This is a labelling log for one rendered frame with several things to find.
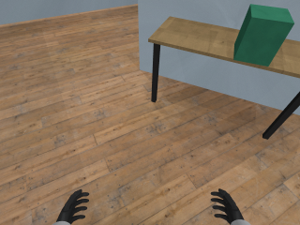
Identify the robot left hand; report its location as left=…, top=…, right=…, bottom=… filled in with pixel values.
left=56, top=189, right=89, bottom=225

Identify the robot right hand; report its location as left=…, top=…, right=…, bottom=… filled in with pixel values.
left=210, top=188, right=244, bottom=225

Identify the carton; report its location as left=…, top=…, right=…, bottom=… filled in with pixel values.
left=233, top=4, right=294, bottom=67

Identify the table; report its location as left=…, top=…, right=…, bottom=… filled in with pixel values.
left=148, top=16, right=300, bottom=140

